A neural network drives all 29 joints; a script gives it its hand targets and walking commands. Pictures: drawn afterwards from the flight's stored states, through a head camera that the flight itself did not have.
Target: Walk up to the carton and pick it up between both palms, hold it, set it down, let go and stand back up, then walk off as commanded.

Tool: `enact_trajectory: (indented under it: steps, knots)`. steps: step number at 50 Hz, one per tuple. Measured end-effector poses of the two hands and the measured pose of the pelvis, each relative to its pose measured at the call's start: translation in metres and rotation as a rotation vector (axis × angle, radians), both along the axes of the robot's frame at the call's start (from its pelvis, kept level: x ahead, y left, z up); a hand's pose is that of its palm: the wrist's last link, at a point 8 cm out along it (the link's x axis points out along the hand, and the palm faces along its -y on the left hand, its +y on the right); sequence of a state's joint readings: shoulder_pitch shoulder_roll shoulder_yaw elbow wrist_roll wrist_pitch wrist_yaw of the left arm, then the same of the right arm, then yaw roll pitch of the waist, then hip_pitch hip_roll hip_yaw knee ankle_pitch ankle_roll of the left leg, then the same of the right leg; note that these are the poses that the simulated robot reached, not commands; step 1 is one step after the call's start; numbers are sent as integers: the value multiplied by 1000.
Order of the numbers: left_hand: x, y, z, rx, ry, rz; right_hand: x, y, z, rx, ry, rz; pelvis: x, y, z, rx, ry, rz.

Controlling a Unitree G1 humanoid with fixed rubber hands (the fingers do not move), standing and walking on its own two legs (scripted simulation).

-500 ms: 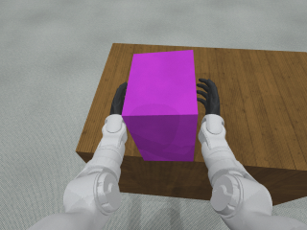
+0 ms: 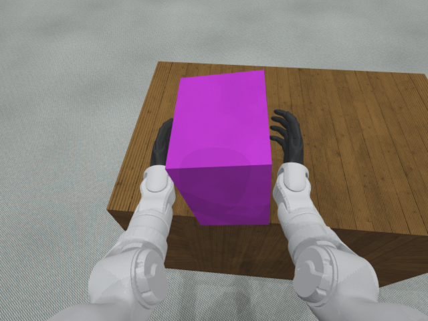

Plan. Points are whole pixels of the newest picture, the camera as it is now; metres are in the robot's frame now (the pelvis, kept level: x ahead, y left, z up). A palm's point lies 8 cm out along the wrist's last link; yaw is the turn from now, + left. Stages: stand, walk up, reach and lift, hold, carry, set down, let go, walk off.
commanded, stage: reach and lift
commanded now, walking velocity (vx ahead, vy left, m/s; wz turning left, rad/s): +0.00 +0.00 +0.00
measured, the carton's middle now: (228, 157) +0.42 -0.02 +0.01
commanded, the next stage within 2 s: none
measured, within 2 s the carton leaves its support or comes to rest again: neither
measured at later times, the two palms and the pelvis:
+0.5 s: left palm (157, 160) +0.37 +0.11 +0.08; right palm (298, 150) +0.37 -0.14 +0.10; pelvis -0.02 +0.00 +0.00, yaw +0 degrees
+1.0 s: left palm (148, 141) +0.37 +0.11 +0.14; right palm (306, 143) +0.35 -0.14 +0.14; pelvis -0.03 +0.00 +0.00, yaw +0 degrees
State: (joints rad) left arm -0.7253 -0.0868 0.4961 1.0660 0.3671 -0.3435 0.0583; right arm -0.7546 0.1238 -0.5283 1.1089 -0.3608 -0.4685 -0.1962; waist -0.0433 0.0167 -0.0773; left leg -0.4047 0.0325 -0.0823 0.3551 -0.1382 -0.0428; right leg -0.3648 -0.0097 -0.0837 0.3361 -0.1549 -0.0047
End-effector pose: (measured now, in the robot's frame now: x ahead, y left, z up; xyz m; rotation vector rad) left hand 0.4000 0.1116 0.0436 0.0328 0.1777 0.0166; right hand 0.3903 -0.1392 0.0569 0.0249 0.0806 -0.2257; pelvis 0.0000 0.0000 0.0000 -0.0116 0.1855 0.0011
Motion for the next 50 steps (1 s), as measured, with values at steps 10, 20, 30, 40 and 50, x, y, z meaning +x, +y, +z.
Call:
enact_trajectory:
  steps: [10,20,30,40,50]
  knots:
    - [-17,4,-1,37,34,10,-13,4,2,-23,37,20,-11,1,0,-1,-15,0]
    - [-26,1,18,30,51,24,-18,2,25,-79,57,42,-16,1,0,-2,-22,-1]
    - [-27,-1,51,51,57,11,-22,-1,52,-41,63,24,-20,1,0,-2,-61,0]
    - [-29,-3,84,50,69,-5,-32,-3,70,-16,75,0,-27,2,1,-2,-131,1]
    - [-34,2,99,28,79,4,-36,3,83,0,81,2,-31,2,1,-2,-183,2]
